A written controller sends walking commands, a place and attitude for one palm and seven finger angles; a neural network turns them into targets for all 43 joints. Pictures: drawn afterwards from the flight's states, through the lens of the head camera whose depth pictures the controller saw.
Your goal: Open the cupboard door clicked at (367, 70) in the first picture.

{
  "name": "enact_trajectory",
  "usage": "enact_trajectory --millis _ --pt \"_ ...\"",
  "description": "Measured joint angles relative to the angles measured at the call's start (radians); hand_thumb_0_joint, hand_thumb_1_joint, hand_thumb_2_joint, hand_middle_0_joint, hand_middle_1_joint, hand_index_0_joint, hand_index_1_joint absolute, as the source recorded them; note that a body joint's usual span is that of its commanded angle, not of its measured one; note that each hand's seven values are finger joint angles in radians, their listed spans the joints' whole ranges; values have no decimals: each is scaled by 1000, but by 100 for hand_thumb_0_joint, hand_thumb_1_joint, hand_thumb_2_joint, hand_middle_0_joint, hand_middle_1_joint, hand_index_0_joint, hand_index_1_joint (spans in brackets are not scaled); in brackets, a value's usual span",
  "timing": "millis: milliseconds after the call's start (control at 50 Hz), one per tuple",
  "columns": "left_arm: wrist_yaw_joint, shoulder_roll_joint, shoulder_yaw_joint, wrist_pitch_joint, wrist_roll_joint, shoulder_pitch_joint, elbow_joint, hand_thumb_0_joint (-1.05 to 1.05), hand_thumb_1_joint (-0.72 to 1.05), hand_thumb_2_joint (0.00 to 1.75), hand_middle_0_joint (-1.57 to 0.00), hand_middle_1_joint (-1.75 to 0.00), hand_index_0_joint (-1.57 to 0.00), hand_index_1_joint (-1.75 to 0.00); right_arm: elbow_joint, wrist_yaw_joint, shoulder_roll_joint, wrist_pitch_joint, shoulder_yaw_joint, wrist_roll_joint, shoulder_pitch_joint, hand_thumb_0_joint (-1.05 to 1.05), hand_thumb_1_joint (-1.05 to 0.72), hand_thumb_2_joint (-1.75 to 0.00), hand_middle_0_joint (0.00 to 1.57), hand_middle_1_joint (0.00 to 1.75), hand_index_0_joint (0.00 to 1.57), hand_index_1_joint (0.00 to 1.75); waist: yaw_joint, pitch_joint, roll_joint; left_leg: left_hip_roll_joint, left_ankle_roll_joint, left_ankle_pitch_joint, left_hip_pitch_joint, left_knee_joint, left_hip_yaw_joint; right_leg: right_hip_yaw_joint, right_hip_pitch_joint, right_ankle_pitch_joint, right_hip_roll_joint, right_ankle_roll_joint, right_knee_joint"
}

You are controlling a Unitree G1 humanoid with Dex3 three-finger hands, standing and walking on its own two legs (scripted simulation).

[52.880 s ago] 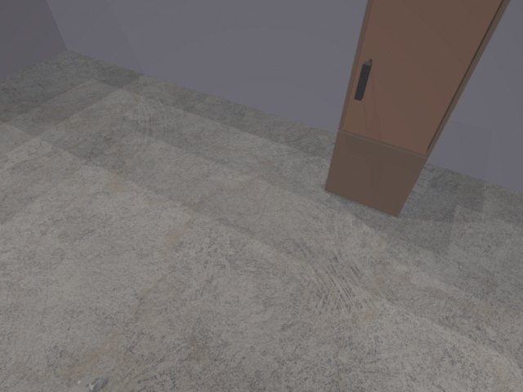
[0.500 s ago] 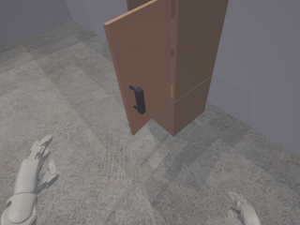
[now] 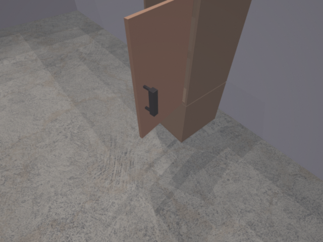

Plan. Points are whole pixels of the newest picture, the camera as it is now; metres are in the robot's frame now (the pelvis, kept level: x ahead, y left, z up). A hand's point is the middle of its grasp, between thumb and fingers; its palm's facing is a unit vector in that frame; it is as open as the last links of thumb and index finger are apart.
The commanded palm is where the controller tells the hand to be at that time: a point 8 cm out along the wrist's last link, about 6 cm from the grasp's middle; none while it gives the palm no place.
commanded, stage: let the arm hang, fingers relaxed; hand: left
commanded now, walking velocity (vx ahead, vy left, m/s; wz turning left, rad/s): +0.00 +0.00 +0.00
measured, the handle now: (149, 100) +0.67 +0.09 -0.09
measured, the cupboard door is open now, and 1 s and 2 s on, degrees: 100 100 100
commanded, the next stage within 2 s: look to check the result in 0.50 s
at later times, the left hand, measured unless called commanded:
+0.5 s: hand out of the picture -0.01 +0.17 -0.18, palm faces +0.04 -0.99 -0.16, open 7.3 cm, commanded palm none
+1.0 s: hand out of the picture +0.01 +0.17 -0.17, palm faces +0.03 -0.98 -0.18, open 7.4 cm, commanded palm none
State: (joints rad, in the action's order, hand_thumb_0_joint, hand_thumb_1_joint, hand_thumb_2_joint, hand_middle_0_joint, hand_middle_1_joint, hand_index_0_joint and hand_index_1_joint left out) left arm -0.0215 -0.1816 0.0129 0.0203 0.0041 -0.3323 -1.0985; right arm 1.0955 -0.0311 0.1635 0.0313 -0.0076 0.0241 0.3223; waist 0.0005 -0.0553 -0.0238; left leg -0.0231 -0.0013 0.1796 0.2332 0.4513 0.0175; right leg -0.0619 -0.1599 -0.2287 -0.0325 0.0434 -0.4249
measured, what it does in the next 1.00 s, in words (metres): stands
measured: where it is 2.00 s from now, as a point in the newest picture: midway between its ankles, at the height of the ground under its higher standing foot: outside the picture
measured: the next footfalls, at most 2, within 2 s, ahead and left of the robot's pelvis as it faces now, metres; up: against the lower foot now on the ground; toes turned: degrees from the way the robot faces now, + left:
none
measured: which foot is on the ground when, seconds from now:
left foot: down 0.00-1.00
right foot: down 0.00-1.00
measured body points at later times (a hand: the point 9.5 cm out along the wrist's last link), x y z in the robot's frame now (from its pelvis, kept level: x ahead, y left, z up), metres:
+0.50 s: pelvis +0.00 +0.02 +0.00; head +0.01 +0.02 +0.45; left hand -0.01 +0.22 -0.16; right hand -0.02 -0.18 -0.16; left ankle +0.04 +0.12 -0.74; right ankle +0.00 -0.09 -0.74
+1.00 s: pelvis +0.03 +0.01 +0.00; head +0.04 +0.01 +0.45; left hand +0.01 +0.22 -0.16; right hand +0.01 -0.20 -0.16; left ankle +0.04 +0.12 -0.74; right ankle +0.00 -0.09 -0.74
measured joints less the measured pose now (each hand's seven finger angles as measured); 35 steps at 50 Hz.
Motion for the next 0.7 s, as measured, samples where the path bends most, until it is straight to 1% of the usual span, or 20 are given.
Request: enact_trajectory --millis 120,300,440,700 --pt "-5 18 -1 -6 0 10 -31 0 91 90 -20 -30 -20 -30 35 0 -30 -7 7 1 22 1 -91 -90 20 30 20 30 -3 14 -3 13 11 -10 -7 -17 14 13 -6 2 14 -11 -5" --pt "-8 59 -5 -15 2 30 -34 0 91 90 -20 -30 -20 -30 43 -3 -61 -19 7 1 24 1 -91 -90 20 30 20 30 -7 32 11 25 23 -10 -1 -21 26 24 -22 -3 27 -23 -19" --pt "-10 76 -7 -21 4 26 -37 0 91 90 -20 -30 -20 -30 38 -6 -62 -27 2 -1 11 1 -91 -90 20 30 20 30 -5 37 16 30 27 -7 0 -24 30 28 -25 -7 32 -28 -20" --pt "-12 66 -6 -27 3 7 -52 0 91 90 -20 -30 -20 -30 35 -8 -45 -33 -1 -5 -16 1 -91 -90 20 30 20 30 2 20 14 31 26 4 -12 -32 32 31 -15 -17 33 -28 -11"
